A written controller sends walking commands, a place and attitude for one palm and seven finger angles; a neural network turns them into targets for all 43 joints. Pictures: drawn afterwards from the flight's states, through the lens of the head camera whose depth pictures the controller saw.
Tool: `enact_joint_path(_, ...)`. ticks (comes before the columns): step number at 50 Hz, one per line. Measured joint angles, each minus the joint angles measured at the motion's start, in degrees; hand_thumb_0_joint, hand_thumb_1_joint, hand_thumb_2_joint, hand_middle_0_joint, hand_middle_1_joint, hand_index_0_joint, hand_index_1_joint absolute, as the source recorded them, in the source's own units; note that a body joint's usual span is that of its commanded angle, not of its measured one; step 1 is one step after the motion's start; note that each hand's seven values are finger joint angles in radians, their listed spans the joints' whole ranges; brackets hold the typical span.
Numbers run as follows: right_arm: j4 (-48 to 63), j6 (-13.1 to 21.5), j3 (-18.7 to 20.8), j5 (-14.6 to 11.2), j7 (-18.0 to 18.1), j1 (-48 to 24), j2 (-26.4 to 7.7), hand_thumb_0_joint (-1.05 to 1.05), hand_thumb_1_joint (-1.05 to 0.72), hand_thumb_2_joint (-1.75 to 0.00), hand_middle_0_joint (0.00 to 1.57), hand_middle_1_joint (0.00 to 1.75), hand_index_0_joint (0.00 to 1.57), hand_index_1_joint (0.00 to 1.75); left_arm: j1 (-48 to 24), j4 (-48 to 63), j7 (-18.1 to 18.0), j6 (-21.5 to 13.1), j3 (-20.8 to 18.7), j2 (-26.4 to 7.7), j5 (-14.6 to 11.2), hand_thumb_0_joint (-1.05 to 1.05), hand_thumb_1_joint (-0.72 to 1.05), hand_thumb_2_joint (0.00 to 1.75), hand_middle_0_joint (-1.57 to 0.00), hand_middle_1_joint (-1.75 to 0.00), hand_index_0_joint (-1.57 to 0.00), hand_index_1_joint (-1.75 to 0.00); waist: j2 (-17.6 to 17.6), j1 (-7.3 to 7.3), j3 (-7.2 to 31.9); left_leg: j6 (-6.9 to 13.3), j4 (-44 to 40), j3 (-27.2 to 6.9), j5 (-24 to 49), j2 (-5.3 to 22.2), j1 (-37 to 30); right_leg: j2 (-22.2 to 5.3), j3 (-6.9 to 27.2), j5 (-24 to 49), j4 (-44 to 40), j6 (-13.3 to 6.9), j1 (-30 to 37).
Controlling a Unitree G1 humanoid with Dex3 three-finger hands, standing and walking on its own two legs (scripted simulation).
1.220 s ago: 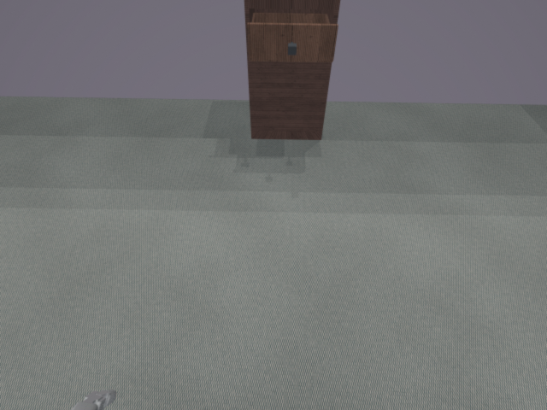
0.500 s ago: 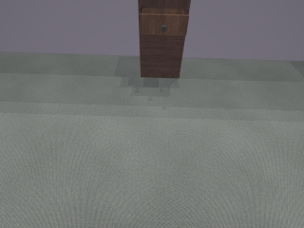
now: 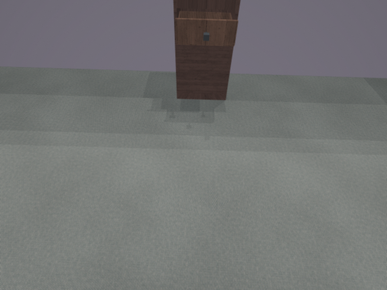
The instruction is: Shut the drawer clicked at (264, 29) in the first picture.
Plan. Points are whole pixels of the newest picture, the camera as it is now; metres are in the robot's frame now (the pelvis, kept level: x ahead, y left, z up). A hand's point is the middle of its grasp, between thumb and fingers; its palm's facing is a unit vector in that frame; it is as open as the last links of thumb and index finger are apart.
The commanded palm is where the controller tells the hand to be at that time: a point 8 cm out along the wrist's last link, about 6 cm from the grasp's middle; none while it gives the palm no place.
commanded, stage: look at it before walking up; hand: left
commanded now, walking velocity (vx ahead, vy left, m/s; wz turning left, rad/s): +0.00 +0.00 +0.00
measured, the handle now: (206, 35) +1.55 +0.01 -0.12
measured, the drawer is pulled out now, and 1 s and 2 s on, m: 0.19 0.19 0.19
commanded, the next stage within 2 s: walk to a spot facing it in 0.32 s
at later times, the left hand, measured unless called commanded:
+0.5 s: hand out of the picture +0.07 +0.25 -0.16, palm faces -0.02 -0.94 -0.33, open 7.4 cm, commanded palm none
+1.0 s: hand out of the picture +0.13 +0.13 -0.18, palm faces -0.09 -0.98 -0.19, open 7.4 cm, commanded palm none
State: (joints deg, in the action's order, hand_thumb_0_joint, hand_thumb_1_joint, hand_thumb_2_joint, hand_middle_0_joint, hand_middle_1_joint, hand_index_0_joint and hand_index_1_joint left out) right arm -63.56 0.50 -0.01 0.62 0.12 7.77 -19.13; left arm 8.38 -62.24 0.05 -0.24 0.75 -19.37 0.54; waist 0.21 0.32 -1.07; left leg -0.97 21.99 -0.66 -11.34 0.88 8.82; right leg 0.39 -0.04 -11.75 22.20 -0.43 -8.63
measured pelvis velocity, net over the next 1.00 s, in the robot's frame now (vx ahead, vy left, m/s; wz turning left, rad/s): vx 0.13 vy -0.05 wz -0.17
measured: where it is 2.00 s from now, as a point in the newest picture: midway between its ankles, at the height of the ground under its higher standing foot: (215, 240)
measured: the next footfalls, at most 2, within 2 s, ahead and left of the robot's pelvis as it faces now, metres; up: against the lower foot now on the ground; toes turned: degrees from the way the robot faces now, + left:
right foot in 0.84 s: +0.12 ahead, -0.13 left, +0.00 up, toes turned -13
left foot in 1.32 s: +0.46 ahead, +0.03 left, +0.00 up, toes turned -4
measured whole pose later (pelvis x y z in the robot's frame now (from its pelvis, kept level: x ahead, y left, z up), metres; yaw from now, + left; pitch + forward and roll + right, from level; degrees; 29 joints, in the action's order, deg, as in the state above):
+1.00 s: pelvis +0.13 -0.05 -0.01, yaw -10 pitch -1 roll +1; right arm -65.5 0.3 2.6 1.5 -0.3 18.5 -10.9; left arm 21.5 -60.9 -0.3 -3.7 -1.5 -8.8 1.0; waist -0.4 1.4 -1.3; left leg -0.8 64.6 5.0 -19.4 6.1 25.7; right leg 1.9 -4.2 -18.0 27.8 -4.0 -9.4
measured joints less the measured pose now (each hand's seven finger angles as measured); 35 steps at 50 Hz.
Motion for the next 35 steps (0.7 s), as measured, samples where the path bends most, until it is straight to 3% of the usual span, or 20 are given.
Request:
enact_joint_path(24, -0.35, -0.20, -0.14, 0.09, 0.14, -0.25, 0.33, 0.01, -0.90, -0.90, 0.20, 0.30, 0.20, 0.30, 0.53, -0.34, -0.38, 0.02, -0.03, 0.12, -0.03, 0.01, 0.90, 0.90, -0.20, -0.30, -0.20, -0.30, -0.22, 0.25, 0.01, -0.05, -0.66, 0.21, 0.07, 0.11, -0.66, 0.09, 0.21, 0.26, -0.88, 0.08, 0.66)
enact_joint_path(31, 0.33, -0.89, 0.09, 0.89, -0.21, 4.16, 3.52, 0.01, -0.90, -0.90, 0.20, 0.30, 0.20, 0.30, 6.41, 0.13, 0.61, 1.60, -0.66, 3.29, 0.55, 0.01, 0.90, 0.90, -0.20, -0.30, -0.20, -0.30, -0.12, 0.92, 2.91, 0.34, 5.60, 2.46, -7.71, 1.19, 0.91, 1.25, 2.41, -6.20, 4.98, -0.70, -1.69)
enact_joint_path(35, 0.90, 0.22, 0.67, 0.80, -0.10, 7.34, 5.62, 0.01, -0.90, -0.90, 0.20, 0.30, 0.20, 0.30, 10.24, 0.33, 1.35, 1.50, -1.23, 5.35, 0.54, 0.01, 0.90, 0.90, -0.20, -0.30, -0.20, -0.30, 0.58, 0.86, 2.24, 0.24, 7.58, 4.87, -7.93, 1.67, 0.50, 1.17, 2.54, -10.88, 13.29, -1.61, -5.18)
